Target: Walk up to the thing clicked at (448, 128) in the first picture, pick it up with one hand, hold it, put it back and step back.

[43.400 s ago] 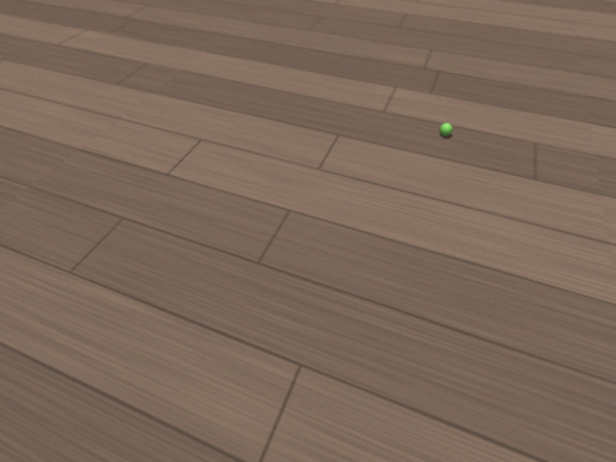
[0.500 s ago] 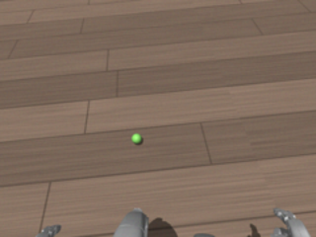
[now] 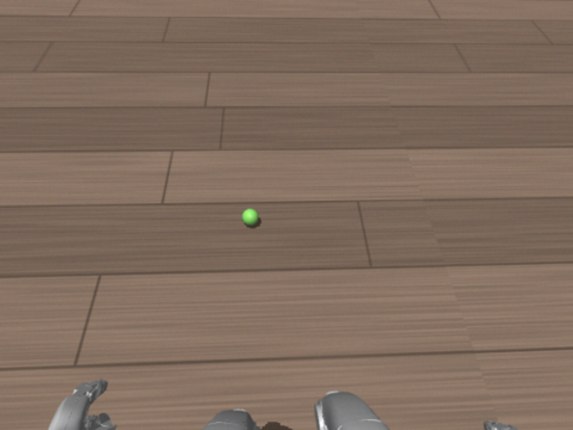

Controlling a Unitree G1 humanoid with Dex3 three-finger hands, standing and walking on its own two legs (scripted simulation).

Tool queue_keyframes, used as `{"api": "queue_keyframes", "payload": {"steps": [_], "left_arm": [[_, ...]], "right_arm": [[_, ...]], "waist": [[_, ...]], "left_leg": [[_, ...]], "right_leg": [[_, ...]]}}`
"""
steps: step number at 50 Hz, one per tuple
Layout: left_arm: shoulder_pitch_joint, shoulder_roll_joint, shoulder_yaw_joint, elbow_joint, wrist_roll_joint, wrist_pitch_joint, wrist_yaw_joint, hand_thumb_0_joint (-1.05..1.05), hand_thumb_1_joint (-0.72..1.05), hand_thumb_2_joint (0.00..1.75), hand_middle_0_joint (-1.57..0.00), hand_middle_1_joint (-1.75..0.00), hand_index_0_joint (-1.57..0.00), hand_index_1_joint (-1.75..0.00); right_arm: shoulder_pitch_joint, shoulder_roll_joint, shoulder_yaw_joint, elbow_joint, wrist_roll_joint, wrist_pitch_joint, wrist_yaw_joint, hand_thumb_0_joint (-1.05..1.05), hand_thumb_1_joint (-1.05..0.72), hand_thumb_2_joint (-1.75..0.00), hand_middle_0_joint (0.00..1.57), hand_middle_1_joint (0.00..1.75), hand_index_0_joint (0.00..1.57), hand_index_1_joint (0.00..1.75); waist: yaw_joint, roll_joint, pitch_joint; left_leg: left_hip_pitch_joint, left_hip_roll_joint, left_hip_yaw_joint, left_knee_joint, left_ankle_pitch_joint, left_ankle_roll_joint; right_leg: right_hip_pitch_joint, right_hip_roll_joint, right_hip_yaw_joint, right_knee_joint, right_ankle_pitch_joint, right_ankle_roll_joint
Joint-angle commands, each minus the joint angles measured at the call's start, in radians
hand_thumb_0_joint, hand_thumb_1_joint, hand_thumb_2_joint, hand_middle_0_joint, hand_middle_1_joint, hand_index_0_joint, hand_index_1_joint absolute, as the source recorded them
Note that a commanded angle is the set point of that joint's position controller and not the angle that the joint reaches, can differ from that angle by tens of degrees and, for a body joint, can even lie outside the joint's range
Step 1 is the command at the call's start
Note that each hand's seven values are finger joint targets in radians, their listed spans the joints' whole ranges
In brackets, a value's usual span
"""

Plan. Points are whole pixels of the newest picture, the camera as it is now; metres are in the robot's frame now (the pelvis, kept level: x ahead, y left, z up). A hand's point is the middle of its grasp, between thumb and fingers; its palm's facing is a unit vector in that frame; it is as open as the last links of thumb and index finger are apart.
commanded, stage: step back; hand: left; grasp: from above
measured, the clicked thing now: (250, 217) +0.91 +0.19 -0.73
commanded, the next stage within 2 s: stand in 1.34 s
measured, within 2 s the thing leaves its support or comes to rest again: neither
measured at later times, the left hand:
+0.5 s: hand out of the picture -0.09 +0.26 -0.13, palm faces +0.04 -0.89 -0.45, open 7.4 cm
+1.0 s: hand out of the picture -0.06 +0.22 -0.13, palm faces +0.07 -0.91 -0.40, open 7.4 cm
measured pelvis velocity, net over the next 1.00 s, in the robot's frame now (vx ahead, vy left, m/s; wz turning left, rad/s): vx -0.11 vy -0.05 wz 0.04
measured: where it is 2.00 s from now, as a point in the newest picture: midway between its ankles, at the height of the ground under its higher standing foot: outside the picture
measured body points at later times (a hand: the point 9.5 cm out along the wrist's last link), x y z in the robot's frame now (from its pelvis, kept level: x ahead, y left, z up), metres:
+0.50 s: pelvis -0.14 -0.03 +0.00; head -0.12 -0.05 +0.45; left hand -0.09 +0.30 -0.10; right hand -0.08 -0.35 -0.14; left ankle -0.14 +0.11 -0.72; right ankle -0.13 -0.14 -0.73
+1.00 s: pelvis -0.11 -0.05 +0.00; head -0.10 -0.07 +0.45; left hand -0.06 +0.27 -0.10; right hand -0.04 -0.36 -0.13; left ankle -0.09 +0.11 -0.69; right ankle -0.10 -0.14 -0.73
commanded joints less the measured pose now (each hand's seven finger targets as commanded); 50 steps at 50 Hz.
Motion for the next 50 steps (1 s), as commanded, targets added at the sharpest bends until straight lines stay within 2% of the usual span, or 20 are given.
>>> {"api": "queue_keyframes", "payload": {"steps": [1, 5, 8, 9, 10, 11, 14, 21, 25, 26, 28, 29, 31, 38, 39, 40, 41, 42, 45, 50], "left_arm": [[0.067, 0.170, 0.049, -0.043, 0.013, -0.026, 0.000, 0.00, 0.90, 0.90, -0.20, -0.30, -0.20, -0.30], [0.085, 0.171, 0.042, -0.017, 0.015, -0.043, -0.005, 0.00, 0.90, 0.90, -0.20, -0.30, -0.20, -0.30], [0.224, 0.158, 0.043, 0.072, 0.022, -0.060, -0.011, 0.00, 0.90, 0.90, -0.20, -0.30, -0.20, -0.30], [0.215, 0.209, 0.060, 0.079, 0.042, -0.067, -0.008, 0.00, 0.90, 0.90, -0.20, -0.30, -0.20, -0.30], [0.154, 0.338, 0.090, 0.032, 0.053, -0.063, -0.006, 0.00, 0.90, 0.90, -0.20, -0.30, -0.20, -0.30], [0.064, 0.402, 0.099, -0.007, 0.053, -0.065, 0.000, 0.00, 0.90, 0.90, -0.20, -0.30, -0.20, -0.30], [-0.061, 0.244, 0.061, -0.022, 0.044, -0.085, 0.005, 0.00, 0.90, 0.90, -0.20, -0.30, -0.20, -0.30], [0.112, 0.260, 0.071, 0.023, 0.045, -0.099, -0.009, 0.00, 0.90, 0.90, -0.20, -0.30, -0.20, -0.30], [0.040, 0.244, 0.048, 0.008, 0.036, -0.081, -0.021, 0.00, 0.90, 0.90, -0.20, -0.30, -0.20, -0.30], [0.064, 0.200, 0.031, 0.014, 0.036, -0.079, -0.022, 0.00, 0.90, 0.90, -0.20, -0.30, -0.20, -0.30], [-0.015, 0.189, 0.033, 0.015, 0.019, -0.083, -0.023, 0.00, 0.90, 0.90, -0.20, -0.30, -0.20, -0.30], [-0.029, 0.222, 0.043, 0.015, 0.026, -0.088, -0.025, 0.00, 0.90, 0.90, -0.20, -0.30, -0.20, -0.30], [0.008, 0.184, 0.035, 0.031, 0.017, -0.099, -0.031, 0.00, 0.90, 0.90, -0.20, -0.30, -0.20, -0.30], [0.133, 0.162, 0.048, 0.122, 0.025, -0.119, -0.032, 0.00, 0.90, 0.90, -0.20, -0.30, -0.20, -0.30], [0.156, 0.181, 0.057, 0.129, 0.032, -0.123, -0.022, 0.00, 0.90, 0.90, -0.20, -0.30, -0.20, -0.30], [0.191, 0.268, 0.074, 0.120, 0.045, -0.131, -0.013, 0.00, 0.90, 0.90, -0.20, -0.30, -0.20, -0.30], [0.137, 0.330, 0.085, 0.101, 0.044, -0.131, -0.014, 0.00, 0.90, 0.90, -0.20, -0.30, -0.20, -0.30], [0.087, 0.319, 0.082, 0.078, 0.037, -0.134, -0.013, 0.00, 0.90, 0.90, -0.20, -0.30, -0.20, -0.30], [0.026, 0.241, 0.057, 0.072, 0.028, -0.147, -0.008, 0.00, 0.90, 0.90, -0.20, -0.30, -0.20, -0.30], [0.023, 0.227, 0.042, 0.084, 0.021, -0.143, -0.007, 0.00, 0.90, 0.90, -0.20, -0.30, -0.20, -0.30]], "right_arm": [[-0.053, -0.255, -0.085, -0.106, -0.002, -0.024, -0.016, 0.00, -0.90, -0.90, 0.20, 0.30, 0.20, 0.30], [-0.022, -0.292, -0.093, -0.099, -0.002, -0.007, -0.011, 0.00, -0.90, -0.90, 0.20, 0.30, 0.20, 0.30], [-0.066, -0.293, -0.091, -0.094, 0.014, 0.012, -0.005, 0.00, -0.90, -0.90, 0.20, 0.30, 0.20, 0.30], [-0.050, -0.235, -0.075, -0.098, 0.016, 0.012, -0.001, 0.00, -0.90, -0.90, 0.20, 0.30, 0.20, 0.30], [-0.120, -0.180, -0.064, -0.137, 0.024, 0.002, -0.011, 0.00, -0.90, -0.90, 0.20, 0.30, 0.20, 0.30], [-0.127, -0.234, -0.086, -0.129, 0.018, 0.008, -0.022, 0.00, -0.90, -0.90, 0.20, 0.30, 0.20, 0.30], [-0.015, -0.232, -0.081, -0.049, 0.029, -0.009, -0.014, 0.00, -0.90, -0.90, 0.20, 0.30, 0.20, 0.30], [-0.061, -0.213, -0.073, -0.034, 0.002, -0.040, 0.013, 0.00, -0.90, -0.90, 0.20, 0.30, 0.20, 0.30], [0.071, -0.208, -0.086, 0.040, 0.006, -0.063, 0.019, 0.00, -0.90, -0.90, 0.20, 0.30, 0.20, 0.30], [0.099, -0.220, -0.098, 0.055, 0.002, -0.071, 0.016, 0.00, -0.90, -0.90, 0.20, 0.30, 0.20, 0.30], [0.117, -0.364, -0.125, 0.045, -0.003, -0.078, 0.015, 0.00, -0.90, -0.90, 0.20, 0.30, 0.20, 0.30], [0.103, -0.349, -0.123, 0.037, -0.001, -0.086, 0.015, 0.00, -0.90, -0.90, 0.20, 0.30, 0.20, 0.30], [0.067, -0.286, -0.100, 0.028, 0.000, -0.096, 0.009, 0.00, -0.90, -0.90, 0.20, 0.30, 0.20, 0.30], [-0.021, -0.240, -0.081, 0.005, 0.011, -0.060, 0.020, 0.00, -0.90, -0.90, 0.20, 0.30, 0.20, 0.30], [0.005, -0.183, -0.062, 0.003, 0.016, -0.056, 0.016, 0.00, -0.90, -0.90, 0.20, 0.30, 0.20, 0.30], [-0.023, -0.137, -0.048, -0.025, 0.021, -0.056, 0.011, 0.00, -0.90, -0.90, 0.20, 0.30, 0.20, 0.30], [-0.013, -0.192, -0.066, -0.006, 0.013, -0.050, -0.005, 0.00, -0.90, -0.90, 0.20, 0.30, 0.20, 0.30], [0.021, -0.239, -0.078, 0.014, 0.017, -0.054, -0.006, 0.00, -0.90, -0.90, 0.20, 0.30, 0.20, 0.30], [0.090, -0.215, -0.073, 0.063, 0.018, -0.059, 0.002, 0.00, -0.90, -0.90, 0.20, 0.30, 0.20, 0.30], [0.059, -0.179, -0.060, 0.073, 0.011, -0.056, 0.009, 0.00, -0.90, -0.90, 0.20, 0.30, 0.20, 0.30]], "waist": [[-0.007, 0.191, -0.144], [-0.027, 0.251, -0.214], [0.034, 0.215, -0.259], [0.025, 0.072, -0.207], [0.070, -0.213, -0.147], [0.083, -0.224, -0.061], [-0.031, -0.025, -0.049], [0.084, -0.140, -0.076], [-0.006, -0.107, -0.116], [-0.015, -0.028, -0.139], [-0.055, 0.194, -0.097], [-0.052, 0.128, -0.043], [-0.019, 0.114, -0.046], [0.046, 0.165, -0.091], [0.061, 0.074, -0.117], [0.091, -0.136, -0.119], [0.078, -0.099, -0.074], [0.047, -0.024, -0.040], [0.004, -0.028, -0.067], [0.017, -0.100, -0.126]], "left_leg": [[0.125, 0.235, -0.212, -0.204, 0.241, 0.225], [0.171, 0.246, -0.220, -0.197, 0.140, 0.201], [0.068, 0.183, -0.131, -0.089, 0.013, 0.120], [-0.141, 0.101, -0.089, 0.041, -0.128, 0.062], [-0.279, -0.079, -0.062, 0.222, -0.290, -0.009], [-0.199, -0.031, -0.186, 0.433, -0.331, -0.045], [-0.201, -0.088, -0.162, 0.510, -0.162, -0.032], [-0.170, -0.016, -0.052, 0.124, -0.253, -0.050], [0.162, -0.037, 0.038, -0.217, -0.097, -0.004], [0.279, -0.013, -0.031, -0.253, -0.089, 0.014], [0.170, 0.327, -0.565, -0.408, -0.605, 0.207], [0.121, 0.335, -0.557, -0.410, -0.519, 0.233], [0.165, 0.264, -0.416, -0.361, -0.284, 0.192], [-0.152, 0.134, -0.137, -0.160, -0.256, 0.091], [-0.236, 0.092, -0.097, -0.037, -0.248, 0.054], [-0.376, -0.051, -0.041, 0.214, -0.293, 0.004], [-0.293, -0.023, -0.119, 0.350, -0.350, -0.008], [-0.275, 0.009, -0.159, 0.402, -0.312, -0.005], [-0.194, 0.040, -0.148, 0.333, -0.176, -0.013], [-0.052, 0.033, -0.017, 0.118, -0.150, -0.026]], "right_leg": [[0.016, -0.039, -0.015, -0.095, -0.030, 0.039], [0.148, -0.083, -0.108, -0.448, -0.020, 0.023], [0.350, -0.075, -0.151, -0.829, 0.164, -0.023], [0.409, -0.165, 0.037, -0.837, 0.098, -0.054], [0.255, -0.422, 0.384, -0.928, -0.037, -0.184], [-0.011, -0.578, 0.544, -1.009, -0.139, -0.305], [0.109, -0.342, 0.128, -0.829, 0.201, -0.167], [0.316, -0.360, 0.168, -0.869, -0.113, -0.175], [0.160, -0.323, 0.058, -0.782, -0.008, -0.137], [0.087, -0.275, -0.005, -0.683, 0.033, -0.103], [-0.094, -0.121, -0.151, -0.344, -0.085, -0.021], [-0.087, -0.143, -0.063, -0.274, -0.059, -0.028], [-0.090, -0.155, -0.050, -0.291, 0.014, -0.029], [0.414, -0.065, -0.214, -0.705, 0.197, -0.020], [0.517, -0.110, -0.113, -0.755, 0.167, -0.034], [0.497, -0.354, 0.300, -0.923, -0.093, -0.119], [0.302, -0.535, 0.484, -1.005, -0.251, -0.224], [0.255, -0.547, 0.473, -0.999, -0.220, -0.268], [0.251, -0.396, 0.191, -0.924, 0.069, -0.172], [0.259, -0.359, 0.006, -0.791, 0.550, -0.151]]}}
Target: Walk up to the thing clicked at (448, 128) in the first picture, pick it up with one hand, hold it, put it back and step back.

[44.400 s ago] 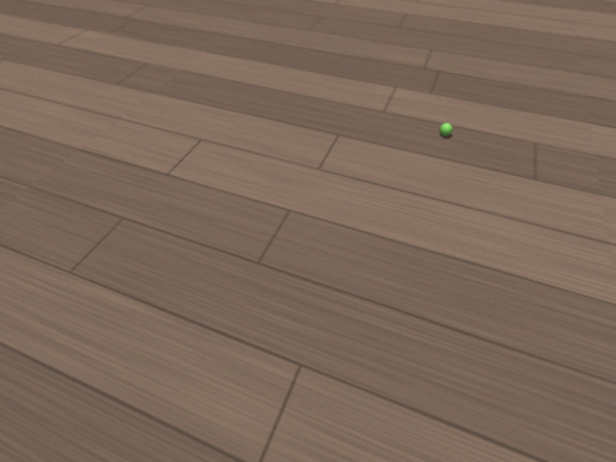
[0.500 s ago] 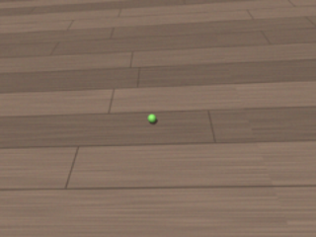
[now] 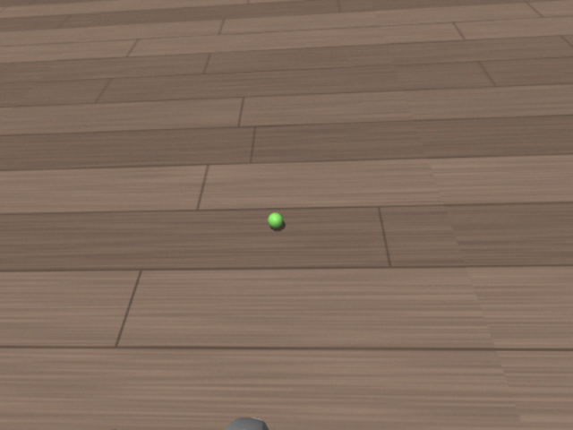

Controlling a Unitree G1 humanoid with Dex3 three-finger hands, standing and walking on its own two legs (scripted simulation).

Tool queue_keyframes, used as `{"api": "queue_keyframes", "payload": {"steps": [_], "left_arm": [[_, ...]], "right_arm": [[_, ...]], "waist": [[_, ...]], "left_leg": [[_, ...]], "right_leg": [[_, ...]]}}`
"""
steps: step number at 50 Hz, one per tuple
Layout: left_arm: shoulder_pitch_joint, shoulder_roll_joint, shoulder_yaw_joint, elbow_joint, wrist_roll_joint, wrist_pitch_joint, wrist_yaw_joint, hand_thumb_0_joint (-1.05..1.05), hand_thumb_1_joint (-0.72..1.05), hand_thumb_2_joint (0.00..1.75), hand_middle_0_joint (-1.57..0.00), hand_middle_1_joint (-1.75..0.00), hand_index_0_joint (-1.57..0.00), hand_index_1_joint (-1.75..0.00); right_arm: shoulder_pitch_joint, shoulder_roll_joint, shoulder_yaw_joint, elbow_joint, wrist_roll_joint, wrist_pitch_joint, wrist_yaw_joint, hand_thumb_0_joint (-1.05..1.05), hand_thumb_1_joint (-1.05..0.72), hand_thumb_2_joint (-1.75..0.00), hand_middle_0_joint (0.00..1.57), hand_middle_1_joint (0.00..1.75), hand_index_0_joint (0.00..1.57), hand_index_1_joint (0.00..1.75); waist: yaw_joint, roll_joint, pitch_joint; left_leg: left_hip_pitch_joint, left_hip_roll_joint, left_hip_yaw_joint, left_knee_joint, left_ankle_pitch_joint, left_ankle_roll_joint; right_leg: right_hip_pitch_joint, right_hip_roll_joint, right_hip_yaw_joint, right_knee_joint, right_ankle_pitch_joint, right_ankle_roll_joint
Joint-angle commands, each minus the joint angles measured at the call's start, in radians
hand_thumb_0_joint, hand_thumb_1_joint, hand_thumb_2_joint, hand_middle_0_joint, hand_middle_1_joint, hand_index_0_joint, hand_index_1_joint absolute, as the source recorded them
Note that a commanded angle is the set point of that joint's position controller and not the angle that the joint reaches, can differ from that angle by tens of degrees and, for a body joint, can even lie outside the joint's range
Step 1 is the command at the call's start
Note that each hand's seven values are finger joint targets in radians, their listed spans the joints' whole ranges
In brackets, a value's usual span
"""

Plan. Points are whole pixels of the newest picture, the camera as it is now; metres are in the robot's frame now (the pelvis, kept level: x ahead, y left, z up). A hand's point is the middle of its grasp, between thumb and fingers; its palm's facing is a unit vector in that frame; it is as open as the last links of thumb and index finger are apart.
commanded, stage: step back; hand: left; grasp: from above
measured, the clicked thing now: (275, 220) +1.04 +0.19 -0.73
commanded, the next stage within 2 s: stand in 0.34 s
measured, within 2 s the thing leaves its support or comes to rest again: neither
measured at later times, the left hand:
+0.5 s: hand out of the picture +0.12 +0.29 -0.14, palm faces +0.01 -0.94 -0.34, open 7.4 cm
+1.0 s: hand out of the picture +0.08 +0.29 -0.14, palm faces -0.03 -0.94 -0.34, open 7.4 cm
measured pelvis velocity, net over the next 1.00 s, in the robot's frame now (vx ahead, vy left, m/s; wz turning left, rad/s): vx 0.01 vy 0.03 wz -0.02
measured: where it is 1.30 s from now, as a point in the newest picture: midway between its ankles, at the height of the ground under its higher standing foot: outside the picture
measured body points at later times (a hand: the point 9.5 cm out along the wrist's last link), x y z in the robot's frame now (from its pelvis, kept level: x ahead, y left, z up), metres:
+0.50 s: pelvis +0.02 +0.03 +0.01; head +0.03 +0.04 +0.46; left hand +0.12 +0.34 -0.12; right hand +0.14 -0.25 -0.11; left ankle +0.05 +0.16 -0.73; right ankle +0.01 -0.10 -0.73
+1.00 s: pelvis +0.01 +0.03 +0.02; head +0.02 +0.03 +0.47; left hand +0.08 +0.34 -0.12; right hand +0.08 -0.27 -0.12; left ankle +0.05 +0.16 -0.73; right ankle +0.01 -0.10 -0.73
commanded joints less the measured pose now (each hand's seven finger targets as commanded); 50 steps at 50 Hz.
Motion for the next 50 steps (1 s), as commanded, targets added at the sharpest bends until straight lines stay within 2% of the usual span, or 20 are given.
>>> {"api": "queue_keyframes", "payload": {"steps": [1, 2, 4, 5, 6, 7, 8, 9, 11, 13, 16, 17, 19, 25, 30, 37, 40, 47, 49, 50], "left_arm": [[-0.067, 0.285, 0.061, -0.073, -0.008, -0.016, 0.022, 0.00, 0.90, 0.90, -0.20, -0.30, -0.20, -0.30], [-0.071, 0.282, 0.058, -0.074, -0.012, -0.009, 0.023, 0.00, 0.90, 0.90, -0.20, -0.30, -0.20, -0.30], [-0.077, 0.274, 0.047, -0.071, -0.024, 0.004, 0.024, 0.00, 0.90, 0.90, -0.20, -0.30, -0.20, -0.30], [-0.069, 0.247, 0.037, -0.078, -0.025, 0.007, 0.025, 0.00, 0.90, 0.90, -0.20, -0.30, -0.20, -0.30], [-0.043, 0.220, 0.029, -0.079, -0.031, 0.011, 0.025, 0.00, 0.90, 0.90, -0.20, -0.30, -0.20, -0.30], [-0.035, 0.219, 0.028, -0.064, -0.040, 0.018, 0.025, 0.00, 0.90, 0.90, -0.20, -0.30, -0.20, -0.30], [-0.059, 0.220, 0.028, -0.046, -0.036, 0.023, 0.026, 0.00, 0.90, 0.90, -0.20, -0.30, -0.20, -0.30], [-0.068, 0.219, 0.026, -0.036, -0.029, 0.020, 0.027, 0.00, 0.90, 0.90, -0.20, -0.30, -0.20, -0.30], [-0.078, 0.243, 0.028, -0.012, -0.025, 0.016, 0.024, 0.00, 0.90, 0.90, -0.20, -0.30, -0.20, -0.30], [-0.082, 0.270, 0.030, 0.008, -0.025, 0.010, 0.022, 0.00, 0.90, 0.90, -0.20, -0.30, -0.20, -0.30], [-0.128, 0.256, 0.023, 0.022, -0.024, 0.008, 0.022, 0.00, 0.90, 0.90, -0.20, -0.30, -0.20, -0.30], [-0.124, 0.210, -0.007, 0.045, -0.031, 0.013, 0.015, 0.00, 0.90, 0.90, -0.20, -0.30, -0.20, -0.30], [-0.116, 0.201, -0.011, 0.062, -0.034, 0.016, 0.012, 0.00, 0.90, 0.90, -0.20, -0.30, -0.20, -0.30], [-0.156, 0.219, -0.015, 0.093, -0.025, 0.016, 0.007, 0.00, 0.90, 0.90, -0.20, -0.30, -0.20, -0.30], [-0.166, 0.222, -0.018, 0.114, -0.022, 0.019, 0.003, 0.00, 0.90, 0.90, -0.20, -0.30, -0.20, -0.30], [-0.161, 0.226, -0.018, 0.122, -0.020, 0.014, 0.004, 0.00, 0.90, 0.90, -0.20, -0.30, -0.20, -0.30], [-0.165, 0.228, -0.018, 0.124, -0.020, 0.017, 0.003, 0.00, 0.90, 0.90, -0.20, -0.30, -0.20, -0.30], [-0.143, 0.228, -0.022, 0.123, -0.021, 0.017, 0.003, 0.00, 0.90, 0.90, -0.20, -0.30, -0.20, -0.30], [-0.144, 0.226, -0.022, 0.122, -0.020, 0.022, 0.003, 0.00, 0.90, 0.90, -0.20, -0.30, -0.20, -0.30], [-0.135, 0.226, -0.023, 0.121, -0.021, 0.021, 0.003, 0.00, 0.90, 0.90, -0.20, -0.30, -0.20, -0.30]], "right_arm": [[-0.018, -0.126, -0.034, -0.045, -0.002, -0.021, -0.006, 0.00, -0.90, -0.90, 0.20, 0.30, 0.20, 0.30], [-0.020, -0.125, -0.033, -0.040, 0.000, -0.023, -0.008, 0.00, -0.90, -0.90, 0.20, 0.30, 0.20, 0.30], [-0.010, -0.119, -0.034, -0.024, -0.003, -0.029, -0.014, 0.00, -0.90, -0.90, 0.20, 0.30, 0.20, 0.30], [-0.015, -0.147, -0.042, -0.022, -0.007, -0.033, -0.017, 0.00, -0.90, -0.90, 0.20, 0.30, 0.20, 0.30], [-0.033, -0.185, -0.046, -0.028, -0.009, -0.039, -0.021, 0.00, -0.90, -0.90, 0.20, 0.30, 0.20, 0.30], [-0.101, -0.224, -0.046, -0.041, 0.004, -0.039, -0.019, 0.00, -0.90, -0.90, 0.20, 0.30, 0.20, 0.30], [-0.130, -0.225, -0.043, -0.038, 0.011, -0.036, -0.017, 0.00, -0.90, -0.90, 0.20, 0.30, 0.20, 0.30], [-0.149, -0.203, -0.034, -0.032, 0.012, -0.034, -0.016, 0.00, -0.90, -0.90, 0.20, 0.30, 0.20, 0.30], [-0.185, -0.175, -0.018, -0.020, 0.012, -0.025, -0.016, 0.00, -0.90, -0.90, 0.20, 0.30, 0.20, 0.30], [-0.197, -0.157, -0.010, -0.003, 0.015, -0.021, -0.015, 0.00, -0.90, -0.90, 0.20, 0.30, 0.20, 0.30], [-0.199, -0.156, -0.009, 0.027, 0.013, -0.024, -0.010, 0.00, -0.90, -0.90, 0.20, 0.30, 0.20, 0.30], [-0.172, -0.160, 0.001, 0.031, 0.013, -0.039, -0.007, 0.00, -0.90, -0.90, 0.20, 0.30, 0.20, 0.30], [-0.195, -0.169, 0.000, 0.044, 0.010, -0.053, -0.005, 0.00, -0.90, -0.90, 0.20, 0.30, 0.20, 0.30], [-0.236, -0.143, 0.006, 0.054, 0.019, -0.052, -0.006, 0.00, -0.90, -0.90, 0.20, 0.30, 0.20, 0.30], [-0.240, -0.143, 0.005, 0.071, 0.016, -0.047, -0.004, 0.00, -0.90, -0.90, 0.20, 0.30, 0.20, 0.30], [-0.242, -0.145, 0.005, 0.079, 0.015, -0.049, -0.001, 0.00, -0.90, -0.90, 0.20, 0.30, 0.20, 0.30], [-0.215, -0.146, 0.008, 0.090, 0.013, -0.046, -0.001, 0.00, -0.90, -0.90, 0.20, 0.30, 0.20, 0.30], [-0.200, -0.146, 0.014, 0.094, 0.015, -0.046, -0.002, 0.00, -0.90, -0.90, 0.20, 0.30, 0.20, 0.30], [-0.188, -0.155, 0.015, 0.100, 0.015, -0.042, -0.004, 0.00, -0.90, -0.90, 0.20, 0.30, 0.20, 0.30], [-0.197, -0.154, 0.015, 0.095, 0.013, -0.043, -0.003, 0.00, -0.90, -0.90, 0.20, 0.30, 0.20, 0.30]], "waist": [[-0.010, -0.199, -0.054], [-0.015, -0.194, -0.068], [-0.038, -0.176, -0.087], [-0.035, -0.122, -0.122], [-0.015, -0.030, -0.161], [-0.001, 0.021, -0.186], [-0.006, 0.037, -0.167], [0.001, 0.037, -0.164], [0.003, 0.039, -0.110], [-0.010, 0.010, -0.095], [-0.024, -0.010, -0.114], [-0.028, -0.022, -0.127], [-0.012, -0.010, -0.125], [-0.017, -0.028, -0.107], [-0.021, -0.020, -0.065], [-0.017, -0.037, -0.097], [-0.027, -0.037, -0.073], [-0.026, -0.050, -0.086], [-0.030, -0.032, -0.066], [-0.024, -0.034, -0.085]], "left_leg": [[0.066, 0.021, 0.091, -0.160, 0.048, -0.002], [0.097, 0.012, 0.118, -0.221, 0.092, 0.002], [0.181, 0.003, 0.131, -0.374, 0.274, 0.015], [0.228, 0.053, 0.061, -0.374, 0.433, 0.038], [0.248, 0.158, -0.056, -0.377, 0.541, 0.075], [0.188, 0.223, -0.132, -0.378, 0.495, 0.155], [0.124, 0.243, -0.133, -0.392, 0.446, 0.180], [0.106, 0.228, -0.109, -0.385, 0.458, 0.153], [0.049, 0.151, -0.041, -0.377, 0.340, 0.078], [0.107, 0.112, -0.003, -0.353, 0.306, 0.042], [0.180, 0.128, 0.000, -0.398, 0.361, 0.050], [0.223, 0.139, -0.027, -0.449, 0.446, 0.047], [0.254, 0.155, -0.030, -0.465, 0.538, 0.044], [0.284, 0.134, 0.003, -0.529, 0.444, 0.021], [0.249, 0.129, 0.003, -0.593, 0.272, 0.011], [0.281, 0.129, 0.010, -0.590, 0.325, 0.011], [0.248, 0.126, 0.008, -0.603, 0.271, 0.008], [0.270, 0.127, 0.009, -0.589, 0.314, 0.007], [0.247, 0.124, 0.007, -0.599, 0.250, 0.007], [0.263, 0.127, 0.012, -0.588, 0.285, 0.011]], "right_leg": [[-0.002, -0.254, 0.201, -0.145, 0.406, -0.116], [0.011, -0.242, 0.184, -0.102, 0.490, -0.106], [-0.005, -0.201, 0.152, -0.016, 0.500, -0.063], [-0.014, -0.174, 0.141, 0.032, 0.482, -0.029], [-0.027, -0.122, 0.118, 0.072, 0.370, 0.002], [0.003, -0.042, 0.073, 0.111, 0.136, 0.025], [0.057, -0.028, 0.064, 0.086, 0.002, 0.022], [0.089, -0.044, 0.082, 0.037, 0.017, 0.012], [0.095, -0.091, 0.132, -0.053, 0.088, -0.002], [0.048, -0.148, 0.197, -0.115, 0.142, -0.019], [0.047, -0.138, 0.163, -0.133, 0.194, -0.005], [0.073, -0.112, 0.132, -0.133, 0.229, 0.013], [0.099, -0.105, 0.116, -0.149, 0.248, 0.025], [0.121, -0.125, 0.127, -0.242, 0.228, 0.030], [0.108, -0.128, 0.134, -0.291, 0.108, 0.030], [0.118, -0.139, 0.137, -0.306, 0.137, 0.032], [0.115, -0.136, 0.137, -0.312, 0.098, 0.032], [0.100, -0.138, 0.139, -0.315, 0.122, 0.031], [0.088, -0.132, 0.139, -0.318, 0.088, 0.031], [0.100, -0.139, 0.140, -0.313, 0.112, 0.028]]}}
